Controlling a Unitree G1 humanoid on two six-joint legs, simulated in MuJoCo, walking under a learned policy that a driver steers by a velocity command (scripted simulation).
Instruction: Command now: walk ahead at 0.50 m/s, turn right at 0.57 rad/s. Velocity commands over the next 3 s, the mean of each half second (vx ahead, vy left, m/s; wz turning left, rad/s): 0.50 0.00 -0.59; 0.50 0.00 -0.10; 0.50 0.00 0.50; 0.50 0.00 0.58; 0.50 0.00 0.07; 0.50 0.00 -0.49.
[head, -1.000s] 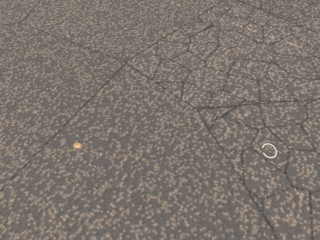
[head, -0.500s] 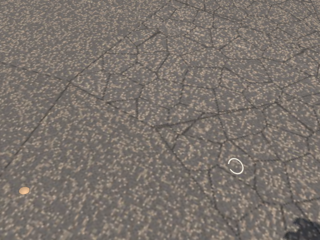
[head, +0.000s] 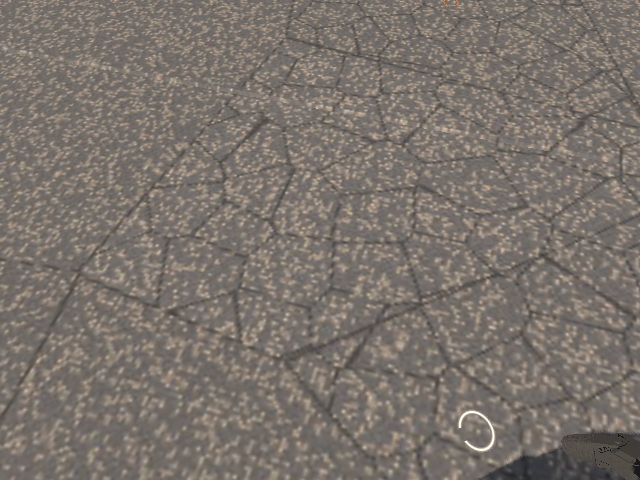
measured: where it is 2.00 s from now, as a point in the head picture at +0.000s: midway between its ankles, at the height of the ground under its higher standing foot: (444, 240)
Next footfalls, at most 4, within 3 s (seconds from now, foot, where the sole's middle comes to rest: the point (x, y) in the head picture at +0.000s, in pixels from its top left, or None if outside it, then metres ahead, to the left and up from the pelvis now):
0.08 left None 0.22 0.14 -0.78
0.60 right None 0.42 -0.18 -0.78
1.14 left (413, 336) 0.80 -0.10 -0.78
1.60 right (507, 260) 1.04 -0.34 -0.78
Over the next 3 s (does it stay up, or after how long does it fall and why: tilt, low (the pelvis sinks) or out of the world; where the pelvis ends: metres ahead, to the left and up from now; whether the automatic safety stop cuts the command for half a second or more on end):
stays up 1.62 -0.06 0.01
